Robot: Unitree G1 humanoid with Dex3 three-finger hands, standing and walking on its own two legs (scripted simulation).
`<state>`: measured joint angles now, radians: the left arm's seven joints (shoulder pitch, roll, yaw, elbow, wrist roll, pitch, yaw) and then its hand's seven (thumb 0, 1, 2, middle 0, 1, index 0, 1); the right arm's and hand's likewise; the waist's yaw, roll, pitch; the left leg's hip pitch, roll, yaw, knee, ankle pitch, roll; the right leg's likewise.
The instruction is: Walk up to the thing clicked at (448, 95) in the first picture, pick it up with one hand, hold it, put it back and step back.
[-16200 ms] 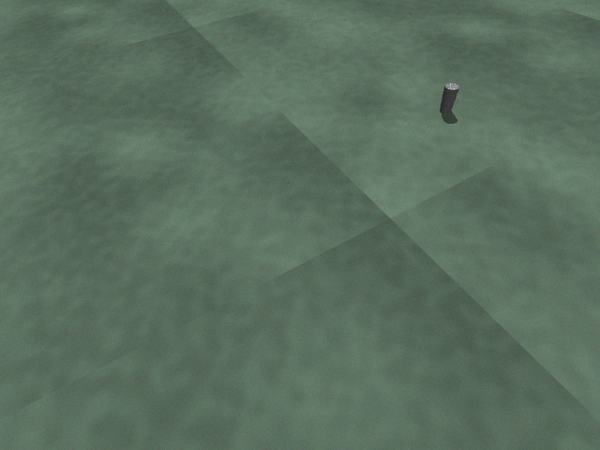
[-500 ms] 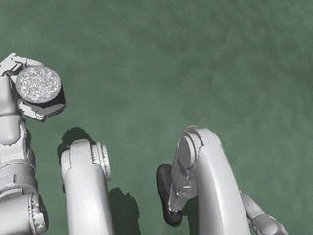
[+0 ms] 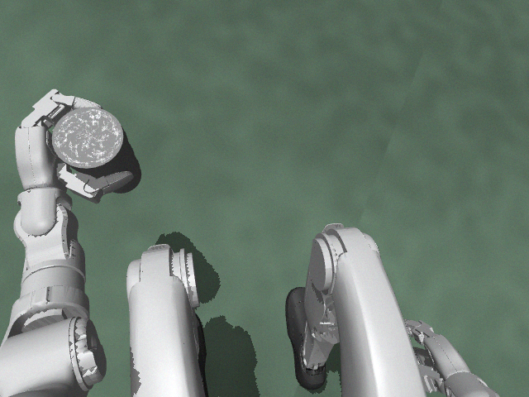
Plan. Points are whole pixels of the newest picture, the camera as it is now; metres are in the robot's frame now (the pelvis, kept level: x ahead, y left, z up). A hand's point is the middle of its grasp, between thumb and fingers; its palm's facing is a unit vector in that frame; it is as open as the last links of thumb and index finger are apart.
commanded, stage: settle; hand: left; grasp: from the side
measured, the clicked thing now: (107, 159) +0.45 +0.23 -0.09
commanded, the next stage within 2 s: lift in 0.62 s
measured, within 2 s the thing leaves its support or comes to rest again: neither
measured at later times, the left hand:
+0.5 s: hand (81, 140) +0.45 +0.24 -0.03, palm faces +0.16 -0.99 -0.05, open 11.0 cm
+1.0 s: hand (74, 132) +0.45 +0.24 +0.00, palm faces +0.13 -0.99 -0.07, open 11.0 cm
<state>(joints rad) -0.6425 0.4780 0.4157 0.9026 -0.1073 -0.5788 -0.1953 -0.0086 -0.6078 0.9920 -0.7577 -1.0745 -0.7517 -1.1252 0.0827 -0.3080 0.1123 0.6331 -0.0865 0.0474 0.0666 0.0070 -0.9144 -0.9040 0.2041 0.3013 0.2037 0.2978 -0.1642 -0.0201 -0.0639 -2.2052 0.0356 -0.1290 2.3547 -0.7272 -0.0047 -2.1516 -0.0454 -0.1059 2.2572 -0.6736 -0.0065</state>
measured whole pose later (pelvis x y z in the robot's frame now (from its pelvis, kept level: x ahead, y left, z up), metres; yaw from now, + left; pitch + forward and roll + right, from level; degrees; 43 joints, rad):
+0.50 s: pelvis +0.00 +0.00 +0.01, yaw +2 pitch +33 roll -6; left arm -0.67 0.45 0.43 0.94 -0.09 -0.57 -0.18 -0.01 -0.61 1.00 -0.75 -1.08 -0.75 -1.13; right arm 0.12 -0.29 0.08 0.66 -0.08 0.03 0.06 0.01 -0.92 -0.91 0.20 0.30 0.20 0.30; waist -0.16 0.00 -0.09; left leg -2.17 0.03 -0.09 2.29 -0.70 0.00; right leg -2.13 -0.05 -0.08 2.22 -0.66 0.00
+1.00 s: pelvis +0.00 +0.00 +0.03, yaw +3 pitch +34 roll -4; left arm -0.65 0.42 0.41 0.90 -0.10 -0.55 -0.21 -0.01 -0.61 1.00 -0.75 -1.09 -0.74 -1.14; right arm 0.13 -0.29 0.04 0.67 -0.06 0.02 0.05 0.01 -0.96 -0.91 0.20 0.30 0.20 0.30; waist -0.14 0.01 -0.13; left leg -2.12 0.03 -0.07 2.23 -0.70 0.00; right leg -2.09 -0.05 -0.06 2.17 -0.67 -0.01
